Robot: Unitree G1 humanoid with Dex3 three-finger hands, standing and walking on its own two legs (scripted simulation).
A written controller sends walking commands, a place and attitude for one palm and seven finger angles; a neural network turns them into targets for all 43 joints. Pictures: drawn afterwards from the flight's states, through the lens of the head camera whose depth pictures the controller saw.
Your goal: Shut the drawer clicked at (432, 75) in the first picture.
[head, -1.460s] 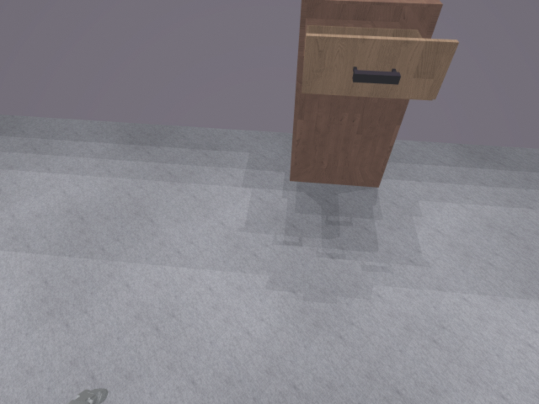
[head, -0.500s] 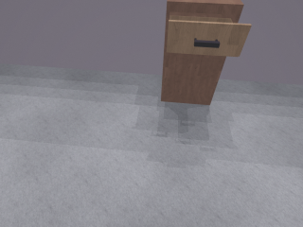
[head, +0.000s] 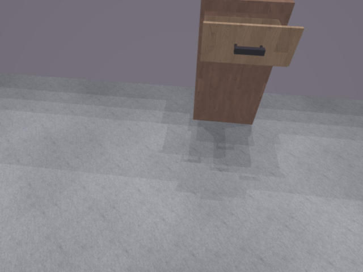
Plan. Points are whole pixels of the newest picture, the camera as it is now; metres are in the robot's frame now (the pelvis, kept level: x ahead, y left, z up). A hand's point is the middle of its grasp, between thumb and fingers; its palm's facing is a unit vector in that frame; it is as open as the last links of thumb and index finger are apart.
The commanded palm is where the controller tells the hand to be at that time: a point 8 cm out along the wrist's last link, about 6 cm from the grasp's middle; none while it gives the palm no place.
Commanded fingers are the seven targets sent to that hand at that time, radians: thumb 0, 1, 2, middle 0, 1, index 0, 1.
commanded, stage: look at it before walking up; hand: left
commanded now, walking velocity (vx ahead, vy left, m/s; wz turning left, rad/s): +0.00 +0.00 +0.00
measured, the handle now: (248, 48) +1.03 -0.25 +0.01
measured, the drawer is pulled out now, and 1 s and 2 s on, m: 0.30 0.30 0.30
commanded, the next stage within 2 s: walk to a spot facing it in 0.08 s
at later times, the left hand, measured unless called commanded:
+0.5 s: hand out of the picture +0.07 +0.21 -0.18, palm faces -0.12 -0.95 -0.29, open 7.4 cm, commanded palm none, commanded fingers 0.00 0.90 0.90 -0.20 -0.30 -0.20 -0.30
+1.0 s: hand out of the picture +0.08 +0.18 -0.16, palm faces -0.25 -0.94 -0.22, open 7.4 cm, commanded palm none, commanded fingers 0.00 0.90 0.90 -0.20 -0.30 -0.20 -0.30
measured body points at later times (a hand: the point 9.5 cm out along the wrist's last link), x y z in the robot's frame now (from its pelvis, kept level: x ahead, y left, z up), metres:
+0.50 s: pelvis -0.01 -0.01 -0.02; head +0.02 -0.02 +0.43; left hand +0.08 +0.26 -0.15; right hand +0.05 -0.28 -0.16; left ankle +0.00 +0.13 -0.75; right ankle +0.00 -0.11 -0.74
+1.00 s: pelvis +0.03 -0.01 +0.00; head +0.05 -0.01 +0.45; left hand +0.09 +0.23 -0.15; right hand +0.05 -0.29 -0.13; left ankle +0.10 +0.12 -0.70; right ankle -0.01 -0.10 -0.75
